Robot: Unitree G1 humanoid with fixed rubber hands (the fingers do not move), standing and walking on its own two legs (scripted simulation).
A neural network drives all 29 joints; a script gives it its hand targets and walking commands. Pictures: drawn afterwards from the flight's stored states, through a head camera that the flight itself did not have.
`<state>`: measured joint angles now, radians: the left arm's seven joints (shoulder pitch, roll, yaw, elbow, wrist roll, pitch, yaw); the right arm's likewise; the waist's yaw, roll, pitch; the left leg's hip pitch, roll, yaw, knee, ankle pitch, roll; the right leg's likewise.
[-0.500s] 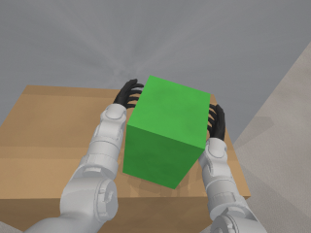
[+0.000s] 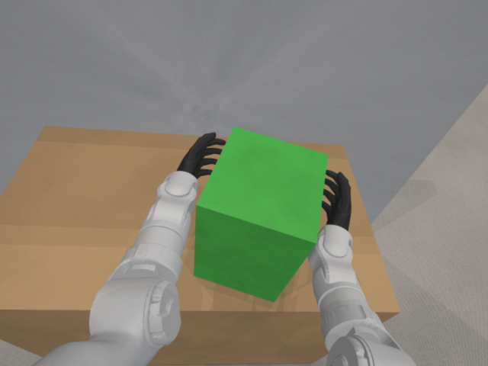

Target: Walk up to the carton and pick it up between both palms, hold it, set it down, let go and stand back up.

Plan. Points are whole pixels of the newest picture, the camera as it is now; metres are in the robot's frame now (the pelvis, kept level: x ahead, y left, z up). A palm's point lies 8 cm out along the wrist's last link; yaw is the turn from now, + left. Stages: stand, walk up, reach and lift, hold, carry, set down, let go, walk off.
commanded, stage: set down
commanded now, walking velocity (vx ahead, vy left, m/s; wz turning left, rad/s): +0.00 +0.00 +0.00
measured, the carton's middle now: (255, 220) +0.37 -0.03 +0.00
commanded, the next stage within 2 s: none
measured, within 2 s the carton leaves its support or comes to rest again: neither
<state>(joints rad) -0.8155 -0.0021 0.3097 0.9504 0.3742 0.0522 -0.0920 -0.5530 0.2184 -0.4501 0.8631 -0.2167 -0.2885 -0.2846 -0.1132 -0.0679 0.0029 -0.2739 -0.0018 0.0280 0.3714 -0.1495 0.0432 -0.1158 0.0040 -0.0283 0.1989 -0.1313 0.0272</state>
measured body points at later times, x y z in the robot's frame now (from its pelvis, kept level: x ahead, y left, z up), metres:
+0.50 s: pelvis -0.01 +0.00 +0.00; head +0.03 +0.04 +0.45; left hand +0.44 +0.08 +0.07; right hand +0.35 -0.17 +0.05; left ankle +0.03 +0.08 -0.75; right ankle -0.02 -0.14 -0.75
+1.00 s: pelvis +0.00 +0.00 +0.00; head +0.04 +0.05 +0.44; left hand +0.44 +0.09 +0.07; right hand +0.35 -0.17 +0.05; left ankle +0.03 +0.08 -0.75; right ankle -0.02 -0.14 -0.75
